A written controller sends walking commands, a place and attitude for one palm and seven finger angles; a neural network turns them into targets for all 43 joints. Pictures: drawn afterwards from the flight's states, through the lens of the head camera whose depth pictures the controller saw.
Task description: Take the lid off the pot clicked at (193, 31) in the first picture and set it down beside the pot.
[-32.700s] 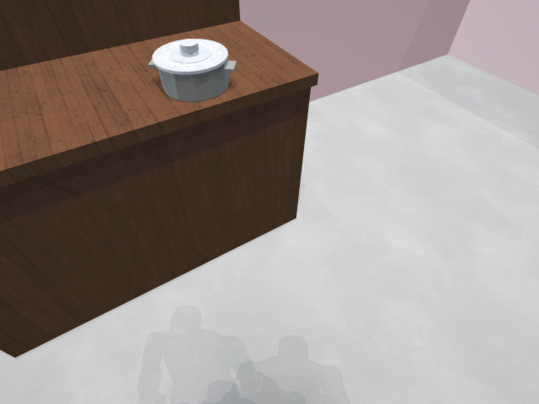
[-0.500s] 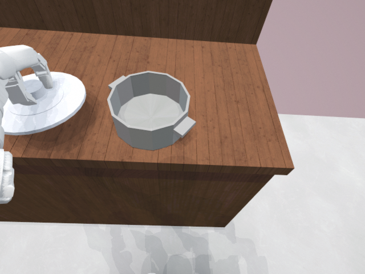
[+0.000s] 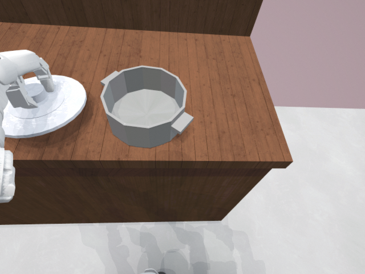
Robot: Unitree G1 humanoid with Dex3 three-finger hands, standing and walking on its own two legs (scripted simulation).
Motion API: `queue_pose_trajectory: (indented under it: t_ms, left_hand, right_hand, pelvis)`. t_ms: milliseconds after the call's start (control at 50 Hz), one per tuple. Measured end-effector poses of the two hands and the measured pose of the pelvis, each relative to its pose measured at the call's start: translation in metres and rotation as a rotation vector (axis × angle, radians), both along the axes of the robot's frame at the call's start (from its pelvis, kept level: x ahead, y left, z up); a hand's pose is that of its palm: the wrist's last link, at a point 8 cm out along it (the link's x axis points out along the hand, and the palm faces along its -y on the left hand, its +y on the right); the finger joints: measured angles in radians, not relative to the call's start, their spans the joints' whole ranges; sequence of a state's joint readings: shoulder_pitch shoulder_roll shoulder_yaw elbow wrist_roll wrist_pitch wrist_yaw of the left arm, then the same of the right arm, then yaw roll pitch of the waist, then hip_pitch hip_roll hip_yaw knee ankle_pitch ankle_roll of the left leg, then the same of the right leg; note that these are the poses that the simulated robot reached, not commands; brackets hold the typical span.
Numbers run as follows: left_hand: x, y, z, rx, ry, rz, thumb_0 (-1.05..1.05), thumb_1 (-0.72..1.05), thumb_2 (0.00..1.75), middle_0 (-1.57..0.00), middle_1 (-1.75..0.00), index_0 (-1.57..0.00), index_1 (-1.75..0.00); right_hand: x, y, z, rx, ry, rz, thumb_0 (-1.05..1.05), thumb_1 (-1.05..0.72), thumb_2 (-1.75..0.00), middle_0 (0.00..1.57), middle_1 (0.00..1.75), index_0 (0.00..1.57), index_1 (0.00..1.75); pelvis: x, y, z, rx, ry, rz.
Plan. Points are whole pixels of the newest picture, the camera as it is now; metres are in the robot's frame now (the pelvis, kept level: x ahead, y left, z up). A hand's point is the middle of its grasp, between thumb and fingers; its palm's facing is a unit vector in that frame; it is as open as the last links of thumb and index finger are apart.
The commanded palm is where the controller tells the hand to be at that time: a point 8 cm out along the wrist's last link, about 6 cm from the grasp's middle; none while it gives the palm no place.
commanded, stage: lower the lid onto the table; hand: left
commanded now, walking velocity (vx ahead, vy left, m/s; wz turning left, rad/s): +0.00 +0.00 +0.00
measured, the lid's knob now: (32, 93) +0.49 +0.31 +0.09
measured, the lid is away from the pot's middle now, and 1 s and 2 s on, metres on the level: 0.24 0.24 0.24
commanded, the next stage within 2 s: open the fingers wide in 0.92 s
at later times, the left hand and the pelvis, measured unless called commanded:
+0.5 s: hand (31, 99) +0.48 +0.31 +0.08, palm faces -0.50 -0.17 -0.85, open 8.0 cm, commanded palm +0.52 +0.30 +0.15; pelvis +0.01 +0.00 -0.01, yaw -1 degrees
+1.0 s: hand (35, 104) +0.48 +0.31 +0.07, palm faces -0.50 -0.16 -0.85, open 8.0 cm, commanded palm +0.49 +0.30 +0.12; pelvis -0.01 -0.01 -0.02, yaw -1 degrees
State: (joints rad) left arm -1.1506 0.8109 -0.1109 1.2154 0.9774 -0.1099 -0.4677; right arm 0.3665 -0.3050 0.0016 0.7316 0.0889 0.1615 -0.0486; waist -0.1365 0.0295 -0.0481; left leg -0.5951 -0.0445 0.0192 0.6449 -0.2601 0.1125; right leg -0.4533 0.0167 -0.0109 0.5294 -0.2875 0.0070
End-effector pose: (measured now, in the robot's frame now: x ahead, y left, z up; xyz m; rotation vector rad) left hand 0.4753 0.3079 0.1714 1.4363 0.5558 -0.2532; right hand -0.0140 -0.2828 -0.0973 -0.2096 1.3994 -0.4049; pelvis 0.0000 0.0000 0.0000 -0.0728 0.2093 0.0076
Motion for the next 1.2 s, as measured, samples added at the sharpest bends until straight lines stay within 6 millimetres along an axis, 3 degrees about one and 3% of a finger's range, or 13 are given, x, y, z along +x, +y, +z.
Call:
queue_pose_trajectory:
  t_ms: [360,720,1040,1200]
  left_hand:
    - [0.014,0.004,-0.032,-0.012,0.027,-0.007,0.00,0.21,0.81,-0.62,-0.94,-0.60,-0.97]
    - [0.011,0.005,-0.038,-0.009,0.008,0.001,0.02,0.20,0.79,-0.62,-0.96,-0.61,-0.99]
    - [0.012,0.003,-0.046,-0.017,0.018,0.025,0.03,0.16,0.78,-0.64,-1.00,-0.64,-1.02]
    - [-0.002,0.002,-0.048,0.008,-0.065,-0.046,-0.01,0.21,0.81,-0.61,-0.98,-0.57,-1.01]
  right_hand:
    - [0.003,0.001,0.001,-0.029,0.009,-0.014,0.00,-0.90,-0.90,0.20,0.30,0.20,0.30]
    - [-0.002,0.000,-0.008,-0.012,0.030,-0.023,0.00,-0.90,-0.90,0.20,0.30,0.20,0.30]
    - [-0.020,-0.002,-0.014,-0.021,0.053,-0.037,0.00,-0.90,-0.90,0.20,0.30,0.20,0.30]
    - [-0.012,0.001,-0.021,0.014,0.064,-0.036,0.00,-0.90,-0.90,0.20,0.30,0.20,0.30]
  pelvis:
    - [0.006,0.001,-0.005,-0.007,0.048,-0.011]
    - [0.002,-0.003,-0.013,-0.013,0.070,-0.008]
    - [-0.006,-0.008,-0.021,-0.015,0.093,-0.012]
    - [-0.004,-0.009,-0.021,-0.010,0.082,-0.022]
